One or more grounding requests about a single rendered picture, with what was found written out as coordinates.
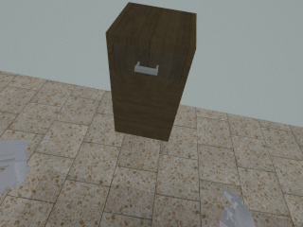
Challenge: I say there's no drawer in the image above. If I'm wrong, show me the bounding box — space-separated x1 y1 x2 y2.
111 43 188 82

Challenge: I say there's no robot left hand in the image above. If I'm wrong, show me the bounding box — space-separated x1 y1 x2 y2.
0 138 30 194

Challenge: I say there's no handle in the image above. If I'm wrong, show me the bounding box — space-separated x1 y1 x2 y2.
134 61 159 76

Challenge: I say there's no robot right hand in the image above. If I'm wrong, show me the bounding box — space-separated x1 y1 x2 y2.
219 189 256 227

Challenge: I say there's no cabinet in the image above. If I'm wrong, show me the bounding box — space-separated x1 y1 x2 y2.
105 2 197 142

